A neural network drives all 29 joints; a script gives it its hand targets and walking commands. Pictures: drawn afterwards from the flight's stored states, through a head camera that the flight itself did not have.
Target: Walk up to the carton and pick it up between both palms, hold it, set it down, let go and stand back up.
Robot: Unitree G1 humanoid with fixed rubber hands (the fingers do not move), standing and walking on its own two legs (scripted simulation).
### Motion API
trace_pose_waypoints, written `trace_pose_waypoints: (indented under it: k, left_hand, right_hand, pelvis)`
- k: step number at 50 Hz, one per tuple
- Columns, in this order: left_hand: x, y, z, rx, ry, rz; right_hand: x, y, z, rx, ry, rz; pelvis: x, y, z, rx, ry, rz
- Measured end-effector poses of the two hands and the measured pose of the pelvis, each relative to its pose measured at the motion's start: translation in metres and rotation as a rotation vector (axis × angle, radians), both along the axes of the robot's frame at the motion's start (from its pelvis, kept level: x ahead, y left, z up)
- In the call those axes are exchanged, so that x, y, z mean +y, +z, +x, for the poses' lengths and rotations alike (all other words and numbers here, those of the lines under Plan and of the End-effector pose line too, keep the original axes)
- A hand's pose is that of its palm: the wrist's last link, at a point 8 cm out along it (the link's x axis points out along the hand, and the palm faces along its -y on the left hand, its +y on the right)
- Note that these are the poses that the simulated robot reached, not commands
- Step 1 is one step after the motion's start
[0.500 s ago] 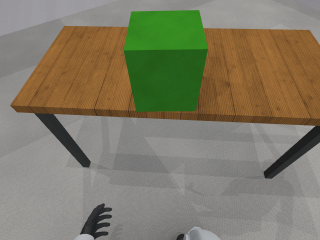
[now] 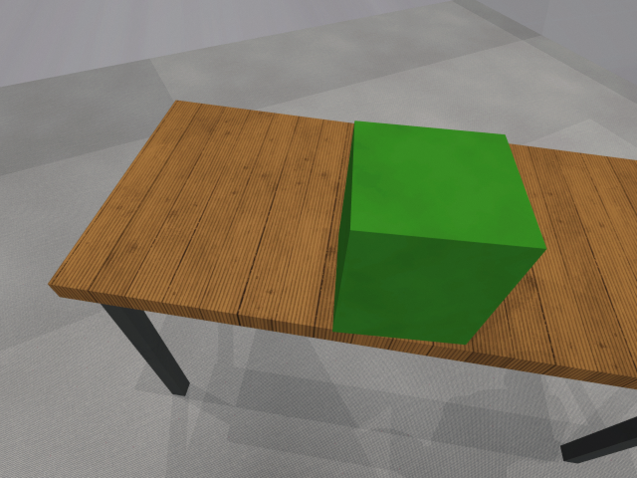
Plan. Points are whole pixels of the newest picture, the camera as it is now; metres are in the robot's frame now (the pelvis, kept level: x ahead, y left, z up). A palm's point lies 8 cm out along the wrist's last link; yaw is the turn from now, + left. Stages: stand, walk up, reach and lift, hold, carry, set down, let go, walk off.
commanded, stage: walk up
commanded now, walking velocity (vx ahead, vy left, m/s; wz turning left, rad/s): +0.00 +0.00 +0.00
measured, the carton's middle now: (413, 239) +0.44 -0.10 +0.03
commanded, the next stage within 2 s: none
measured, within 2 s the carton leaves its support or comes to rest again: neither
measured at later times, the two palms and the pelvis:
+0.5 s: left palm out of the picture +0.01 +0.17 -0.13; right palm out of the picture -0.01 -0.24 -0.14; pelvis +0.03 -0.03 +0.01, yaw +0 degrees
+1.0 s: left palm out of the picture +0.03 +0.15 -0.14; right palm out of the picture +0.02 -0.25 -0.14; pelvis +0.05 -0.05 +0.01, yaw +0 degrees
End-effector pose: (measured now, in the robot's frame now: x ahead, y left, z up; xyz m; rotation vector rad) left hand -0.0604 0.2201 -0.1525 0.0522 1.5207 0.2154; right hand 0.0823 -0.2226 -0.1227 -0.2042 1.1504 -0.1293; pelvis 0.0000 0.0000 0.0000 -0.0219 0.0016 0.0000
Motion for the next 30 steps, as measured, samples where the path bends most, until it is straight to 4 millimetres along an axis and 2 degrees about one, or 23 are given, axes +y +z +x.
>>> trace_pose_waypoints:
  k: [3,5,7,10,14,22,30]
  left_hand:
    - [0.004,0.003,0.044,-0.071,-0.046,0.003]
    - [0.004,0.005,0.066,-0.113,-0.069,0.01]
    - [0.002,0.008,0.082,-0.146,-0.084,0.018]
    - [-0.005,0.011,0.093,-0.176,-0.098,0.032]
    - [-0.016,0.017,0.087,-0.17,-0.104,0.055]
    - [-0.042,0.022,0.069,-0.117,-0.074,0.024]
    - [-0.057,0.018,0.071,-0.098,-0.056,-0.004]
  right_hand:
    - [0.005,-0.002,-0.025,0.072,-0.04,0.0]
    - [0.004,-0.004,-0.04,0.11,-0.063,0.003]
    - [0.003,-0.007,-0.052,0.141,-0.078,0.016]
    - [-0.001,-0.016,-0.066,0.178,-0.1,0.039]
    - [-0.01,-0.027,-0.075,0.211,-0.12,0.074]
    - [-0.016,-0.02,-0.086,0.271,-0.113,0.096]
    - [-0.024,-0.016,-0.087,0.318,-0.118,0.077]
  pelvis:
    - [0.004,0.005,0.005,-0.004,0.001,0.001]
    - [0.004,0.006,0.007,-0.007,0.002,0.006]
    - [0.002,0.006,0.008,-0.01,0.001,0.016]
    - [-0.003,0.004,0.01,-0.015,0.001,0.036]
    - [-0.013,0.003,0.012,-0.023,0.0,0.046]
    - [-0.03,0.011,0.022,-0.017,0.003,0.022]
    - [-0.039,0.011,0.035,-0.01,0.003,0.022]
